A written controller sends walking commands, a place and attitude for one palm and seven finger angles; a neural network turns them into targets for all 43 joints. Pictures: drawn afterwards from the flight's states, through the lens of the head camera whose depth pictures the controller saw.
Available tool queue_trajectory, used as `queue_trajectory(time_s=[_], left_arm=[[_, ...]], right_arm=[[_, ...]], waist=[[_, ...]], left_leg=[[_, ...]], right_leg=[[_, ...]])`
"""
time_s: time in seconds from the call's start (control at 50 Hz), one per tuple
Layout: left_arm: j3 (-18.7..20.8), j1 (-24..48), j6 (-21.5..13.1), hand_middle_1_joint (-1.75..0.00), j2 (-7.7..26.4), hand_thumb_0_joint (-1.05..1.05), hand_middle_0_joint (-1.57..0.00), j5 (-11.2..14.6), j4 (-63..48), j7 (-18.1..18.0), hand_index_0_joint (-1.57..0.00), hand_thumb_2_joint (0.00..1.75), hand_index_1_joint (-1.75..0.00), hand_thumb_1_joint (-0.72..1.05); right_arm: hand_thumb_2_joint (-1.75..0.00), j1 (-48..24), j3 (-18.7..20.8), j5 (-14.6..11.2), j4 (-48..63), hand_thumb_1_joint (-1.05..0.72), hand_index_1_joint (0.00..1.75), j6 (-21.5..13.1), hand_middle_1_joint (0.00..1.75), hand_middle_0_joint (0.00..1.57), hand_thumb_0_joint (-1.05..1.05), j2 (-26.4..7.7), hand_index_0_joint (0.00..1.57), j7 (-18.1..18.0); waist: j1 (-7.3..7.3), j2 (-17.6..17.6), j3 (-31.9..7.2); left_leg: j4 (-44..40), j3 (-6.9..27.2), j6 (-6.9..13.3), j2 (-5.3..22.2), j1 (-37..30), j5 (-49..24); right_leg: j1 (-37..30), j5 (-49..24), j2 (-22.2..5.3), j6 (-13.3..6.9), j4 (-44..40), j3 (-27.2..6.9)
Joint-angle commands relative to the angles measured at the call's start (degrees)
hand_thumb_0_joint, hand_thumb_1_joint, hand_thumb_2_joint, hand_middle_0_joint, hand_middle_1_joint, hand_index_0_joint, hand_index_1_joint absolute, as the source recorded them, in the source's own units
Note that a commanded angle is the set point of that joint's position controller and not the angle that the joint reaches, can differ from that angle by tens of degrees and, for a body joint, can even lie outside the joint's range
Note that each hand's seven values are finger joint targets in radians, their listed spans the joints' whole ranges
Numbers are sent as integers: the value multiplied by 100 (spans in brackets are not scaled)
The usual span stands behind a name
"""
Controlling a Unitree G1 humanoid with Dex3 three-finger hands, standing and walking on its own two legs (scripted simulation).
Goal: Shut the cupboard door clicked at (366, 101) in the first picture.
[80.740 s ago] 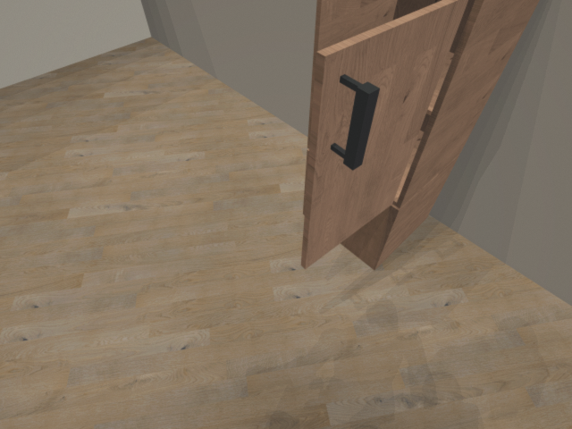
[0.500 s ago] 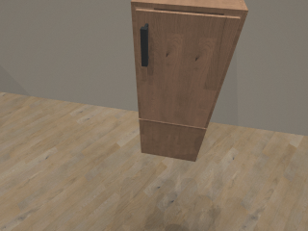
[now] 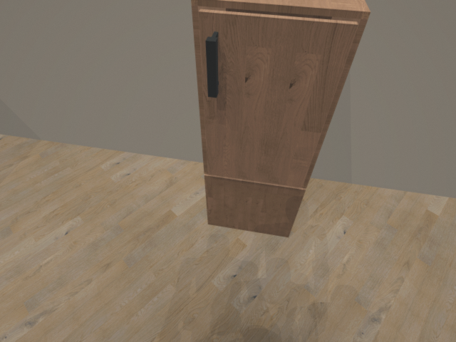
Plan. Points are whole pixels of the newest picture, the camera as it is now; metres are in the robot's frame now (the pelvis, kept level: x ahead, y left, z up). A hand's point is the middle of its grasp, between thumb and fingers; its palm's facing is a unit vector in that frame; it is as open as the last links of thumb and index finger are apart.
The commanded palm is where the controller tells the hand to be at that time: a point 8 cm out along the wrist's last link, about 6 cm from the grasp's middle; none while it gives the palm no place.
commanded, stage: look to check the result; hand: left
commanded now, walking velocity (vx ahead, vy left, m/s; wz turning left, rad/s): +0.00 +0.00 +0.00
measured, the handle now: (214, 65) +0.74 +0.08 +0.12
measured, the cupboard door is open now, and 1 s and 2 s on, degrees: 0 0 0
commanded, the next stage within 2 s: stand and wait in 0.38 s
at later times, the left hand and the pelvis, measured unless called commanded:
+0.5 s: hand out of the picture -0.02 +0.15 -0.18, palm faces +0.06 -0.99 -0.14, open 7.4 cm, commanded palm none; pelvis +0.01 +0.00 +0.00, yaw +0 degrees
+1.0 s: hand out of the picture -0.01 +0.16 -0.18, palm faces +0.05 -0.99 -0.16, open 7.4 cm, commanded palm none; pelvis +0.02 +0.00 +0.00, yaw +0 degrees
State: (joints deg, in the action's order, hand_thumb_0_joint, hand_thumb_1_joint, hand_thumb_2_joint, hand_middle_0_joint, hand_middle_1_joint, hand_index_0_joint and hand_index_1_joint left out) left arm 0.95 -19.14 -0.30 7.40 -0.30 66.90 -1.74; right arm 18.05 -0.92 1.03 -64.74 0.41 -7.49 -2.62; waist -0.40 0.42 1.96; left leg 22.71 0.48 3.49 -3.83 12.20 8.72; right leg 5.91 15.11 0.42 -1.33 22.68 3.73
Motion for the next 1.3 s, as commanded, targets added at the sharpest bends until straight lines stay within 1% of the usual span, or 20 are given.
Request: queue_trajectory(time_s=[0.0, 0.04, 0.14, 0.2, 0.24, 0.3, 0.34, 0.4, 0.44, 0.5, 0.6, 0.64, 0.7, 0.74, 0.9, 0.98, 1.12, 1.14, 1.2, 1.28], left_arm=[[19, -516, -33, -30, 468, 0, -20, -14, -64, -54, -20, 90, -30, 90], [19, -524, -33, -30, 532, 0, -20, -21, -73, -58, -20, 90, -30, 90], [14, -559, -40, -30, 527, 0, -20, -20, -63, -62, -20, 90, -30, 90], [4, -540, -36, -30, 460, 0, -20, -16, -39, -59, -20, 90, -30, 90], [22, -543, -35, -30, 530, 0, -20, -22, -52, -63, -20, 90, -30, 90], [10, -525, -36, -30, 470, 0, -20, -20, -39, -62, -20, 90, -30, 90], [14, -555, -43, -30, 511, 0, -20, -23, -54, -64, -20, 90, -30, 90], [12, -513, -37, -30, 447, 0, -20, -20, -45, -66, -20, 90, -30, 90], [21, -525, -33, -30, 515, 0, -20, -23, -64, -65, -20, 90, -30, 90], [25, -512, -31, -30, 474, 0, -20, -16, -63, -63, -20, 90, -30, 90], [18, -518, -26, -30, 478, 0, -20, -18, -56, -60, -20, 90, -30, 90], [28, -523, -28, -30, 519, 0, -20, -18, -73, -63, -20, 90, -30, 90], [22, -486, -18, -30, 505, 0, -20, -14, -66, -59, -20, 90, -30, 90], [34, -530, -27, -30, 552, 0, -20, -20, -80, -59, -20, 90, -30, 90], [18, -504, -23, -30, 528, 0, -20, -13, -72, -62, -20, 90, -30, 90], [20, -482, -26, -30, 548, 0, -20, -14, -77, -63, -20, 90, -30, 90], [24, -487, -4, -30, 542, 0, -20, -17, -67, -58, -20, 90, -30, 90], [28, -515, -12, -30, 584, 0, -20, -21, -78, -59, -20, 90, -30, 90], [27, -482, -17, -30, 552, 0, -20, -17, -86, -58, -20, 90, -30, 90], [30, -464, -8, -30, 561, 0, -20, -14, -90, -65, -20, 90, -30, 90]], right_arm=[[-90, 366, 90, -28, 91, -90, 30, -91, 30, 20, 0, -539, 20, -25], [-90, 352, 89, -43, 86, -90, 30, -78, 30, 20, 0, -559, 20, -17], [-90, 332, 86, -44, 70, -90, 30, -92, 30, 20, 0, -567, 20, -20], [-90, 310, 77, -28, 47, -90, 30, -91, 30, 20, 0, -537, 20, -26], [-90, 311, 80, -42, 55, -90, 30, -98, 30, 20, 0, -570, 20, -29], [-90, 289, 73, -33, 38, -90, 30, -106, 30, 20, 0, -529, 20, -34], [-90, 284, 76, -46, 52, -90, 30, -103, 30, 20, 0, -568, 20, -31], [-90, 281, 74, -29, 23, -90, 30, -110, 30, 20, 0, -533, 20, -37], [-90, 273, 70, -47, 46, -90, 30, -105, 30, 20, 0, -575, 20, -37], [-90, 286, 75, -32, 36, -90, 30, -121, 30, 20, 0, -542, 20, -44], [-90, 284, 74, -34, 40, -90, 30, -115, 30, 20, 0, -556, 20, -47], [-90, 275, 81, -44, 44, -90, 30, -111, 30, 20, 0, -600, 20, -44], [-90, 282, 76, -34, 30, -90, 30, -115, 30, 20, 0, -572, 20, -48], [-90, 269, 87, -48, 46, -90, 30, -116, 30, 20, 0, -612, 20, -46], [-90, 236, 76, -39, 30, -90, 30, -125, 30, 20, 0, -608, 20, -51], [-90, 246, 77, -41, 28, -90, 30, -133, 30, 20, 0, -628, 20, -53], [-90, 213, 69, -37, 27, -90, 30, -132, 30, 20, 0, -640, 20, -58], [-90, 195, 75, -54, 54, -90, 30, -131, 30, 20, 0, -658, 20, -55], [-90, 218, 71, -40, 31, -90, 30, -147, 30, 20, 0, -648, 20, -59], [-90, 226, 68, -44, 33, -90, 30, -148, 30, 20, 0, -644, 20, -66]], waist=[[-8, -68, 342], [0, -115, 432], [2, -113, 316], [-15, 3, 359], [0, -66, 331], [-3, -27, 373], [12, -129, 382], [0, -31, 376], [13, -46, 413], [10, -12, 317], [5, -8, 398], [25, -115, 364], [9, -8, 399], [26, -171, 331], [14, -10, 332], [10, -86, 292], [15, -36, 369], [35, -137, 341], [20, -30, 249], [16, -78, 290]], left_leg=[[-478, 862, -16, 807, -43, -208], [-458, 831, -22, 802, -13, -220], [-417, 835, -8, 794, -106, -394], [-435, 819, -25, 779, -89, -332], [-424, 854, -11, 800, -116, -461], [-429, 822, -16, 784, -103, -472], [-391, 810, -12, 787, -141, -561], [-412, 807, -20, 784, -130, -554], [-396, 826, -15, 791, -110, -551], [-399, 833, -7, 789, -143, -635], [-418, 841, -10, 781, -147, -580], [-395, 836, -3, 801, -183, -630], [-428, 865, -8, 784, -121, -586], [-399, 866, 10, 802, -187, -637], [-405, 859, 7, 793, -240, -769], [-383, 861, 13, 800, -276, -920], [-471, 902, 7, 799, -242, -737], [-439, 890, 27, 810, -301, -802], [-409, 869, 16, 799, -335, -947], [-397, 888, 18, 808, -321, -1067]], right_leg=[[393, -135, -619, -150, -537, -642], [415, -117, -614, -152, -571, -637], [339, -211, -629, -146, -559, -629], [349, -203, -632, -146, -565, -648], [310, -243, -617, -143, -552, -617], [291, -297, -648, -135, -573, -619], [303, -329, -641, -132, -590, -600], [265, -345, -648, -133, -566, -599], [260, -307, -633, -133, -592, -588], [187, -384, -654, -130, -559, -583], [216, -350, -655, -133, -587, -593], [209, -345, -646, -132, -578, -551], [173, -342, -644, -131, -554, -567], [169, -354, -642, -131, -570, -551], [142, -441, -661, -121, -560, -572], [92, -525, -667, -113, -553, -560], [106, -398, -655, -108, -547, -539], [121, -433, -661, -106, -577, -522], [56, -533, -681, -100, -547, -524], [32, -559, -672, -94, -533, -507]])
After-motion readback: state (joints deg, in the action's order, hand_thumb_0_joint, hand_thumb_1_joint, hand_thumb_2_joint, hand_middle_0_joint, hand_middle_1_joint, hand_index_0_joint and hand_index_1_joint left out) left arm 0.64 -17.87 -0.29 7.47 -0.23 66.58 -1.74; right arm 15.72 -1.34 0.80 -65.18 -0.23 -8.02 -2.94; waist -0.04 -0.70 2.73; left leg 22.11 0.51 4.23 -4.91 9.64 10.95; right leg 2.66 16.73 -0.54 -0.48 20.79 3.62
